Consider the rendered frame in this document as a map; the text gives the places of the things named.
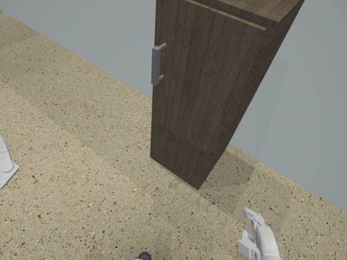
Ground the right robot hand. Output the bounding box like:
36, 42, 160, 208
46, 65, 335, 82
239, 207, 280, 260

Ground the cupboard door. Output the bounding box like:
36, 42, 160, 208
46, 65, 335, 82
153, 0, 266, 155

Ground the left robot hand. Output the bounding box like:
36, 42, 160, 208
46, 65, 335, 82
0, 134, 19, 190

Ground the handle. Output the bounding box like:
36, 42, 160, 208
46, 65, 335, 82
151, 43, 167, 86

